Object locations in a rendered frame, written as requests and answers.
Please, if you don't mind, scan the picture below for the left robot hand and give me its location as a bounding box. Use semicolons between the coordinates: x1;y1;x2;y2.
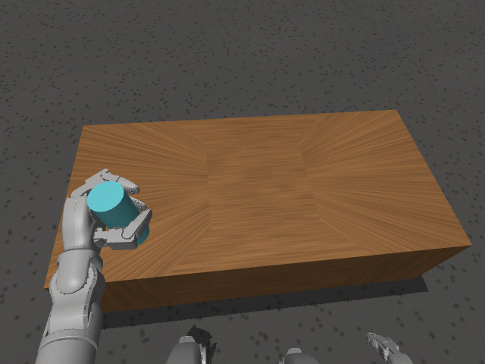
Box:
61;169;152;254

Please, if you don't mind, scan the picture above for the can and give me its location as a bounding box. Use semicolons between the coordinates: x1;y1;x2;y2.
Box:
87;181;149;246

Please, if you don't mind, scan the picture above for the left robot arm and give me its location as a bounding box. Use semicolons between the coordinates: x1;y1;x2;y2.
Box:
35;248;105;364

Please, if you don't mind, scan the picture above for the right robot hand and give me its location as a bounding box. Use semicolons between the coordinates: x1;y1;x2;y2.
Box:
366;332;413;364

